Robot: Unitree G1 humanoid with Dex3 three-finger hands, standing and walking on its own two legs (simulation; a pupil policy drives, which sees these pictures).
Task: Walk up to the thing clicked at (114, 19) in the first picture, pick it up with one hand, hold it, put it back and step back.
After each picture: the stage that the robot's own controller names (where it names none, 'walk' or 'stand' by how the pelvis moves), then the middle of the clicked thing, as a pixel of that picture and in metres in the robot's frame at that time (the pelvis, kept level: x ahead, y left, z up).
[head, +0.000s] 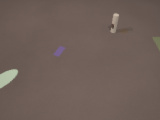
stand; (114, 23) +1.75 -0.36 -0.66
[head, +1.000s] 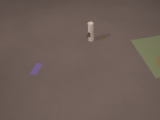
walk; (90, 31) +1.64 +0.07 -0.62
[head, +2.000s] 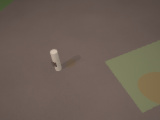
walk; (56, 60) +1.06 +0.37 -0.65
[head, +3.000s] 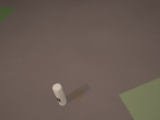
walk; (60, 95) +0.66 +0.30 -0.65
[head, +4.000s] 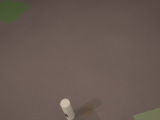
stand; (68, 110) +0.51 +0.23 -0.65
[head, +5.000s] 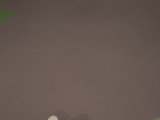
stand; out of the picture +0.43 +0.22 -0.65
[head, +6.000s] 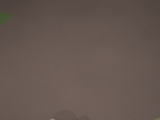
stand; out of the picture +0.40 +0.24 -0.65
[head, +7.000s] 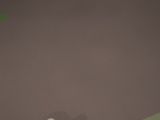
stand; out of the picture +0.41 +0.24 -0.66
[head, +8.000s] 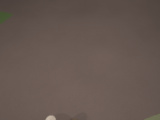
stand; out of the picture +0.44 +0.24 -0.66
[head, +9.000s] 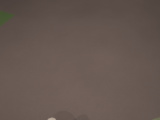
stand; out of the picture +0.42 +0.24 -0.66
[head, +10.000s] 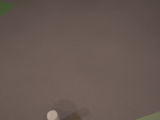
go down; out of the picture +0.43 +0.23 -0.65
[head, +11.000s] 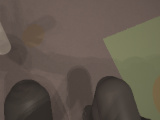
go down; out of the picture +0.50 +0.30 -0.23
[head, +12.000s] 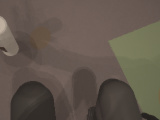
close in; (4, 39) +0.49 +0.30 -0.25
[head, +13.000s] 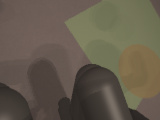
close in; out of the picture +0.46 +0.34 -0.16
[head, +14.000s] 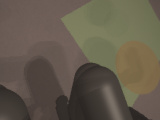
lift; out of the picture +0.45 +0.35 -0.16
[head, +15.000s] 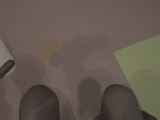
lift; out of the picture +0.38 +0.29 -0.03
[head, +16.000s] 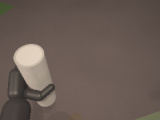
hold; (39, 80) +0.33 +0.16 +0.09
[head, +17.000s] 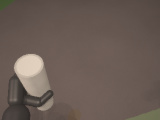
hold; (38, 87) +0.32 +0.17 +0.05
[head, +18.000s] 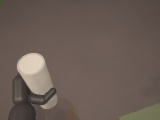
hold; (41, 85) +0.33 +0.16 +0.03
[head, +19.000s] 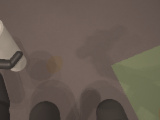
crouch; (5, 49) +0.44 +0.24 -0.04
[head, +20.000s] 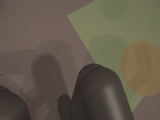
lower; out of the picture +0.45 +0.33 -0.17
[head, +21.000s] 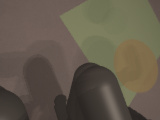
lower; out of the picture +0.45 +0.35 -0.17
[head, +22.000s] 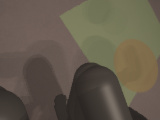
lower; out of the picture +0.45 +0.35 -0.16
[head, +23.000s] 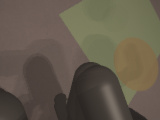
lower; out of the picture +0.45 +0.35 -0.17
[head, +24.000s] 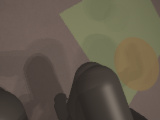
rest; out of the picture +0.45 +0.35 -0.17
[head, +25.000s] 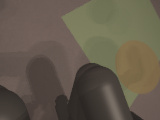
withdraw; out of the picture +0.45 +0.33 -0.17
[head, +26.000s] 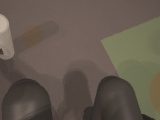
stand; (1, 40) +0.47 +0.29 -0.21
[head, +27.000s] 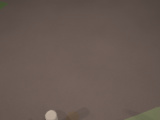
stand; out of the picture +0.43 +0.20 -0.58
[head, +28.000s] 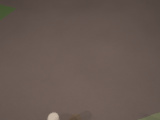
stand; out of the picture +0.43 +0.21 -0.60
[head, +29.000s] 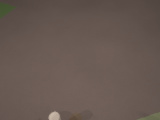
stand; out of the picture +0.43 +0.21 -0.60
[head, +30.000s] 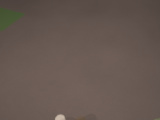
stand; out of the picture +0.45 +0.20 -0.66
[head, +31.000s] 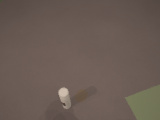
walk; (65, 98) +0.53 +0.18 -0.64
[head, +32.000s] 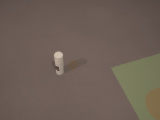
walk; (59, 63) +0.82 +0.18 -0.63
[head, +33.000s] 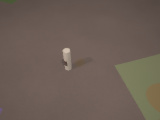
stand; (67, 59) +1.05 +0.21 -0.64
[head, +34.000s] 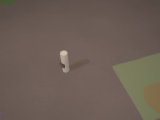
stand; (64, 61) +1.04 +0.23 -0.66
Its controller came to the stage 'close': yes
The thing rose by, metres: 0.68
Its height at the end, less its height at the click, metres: +0.00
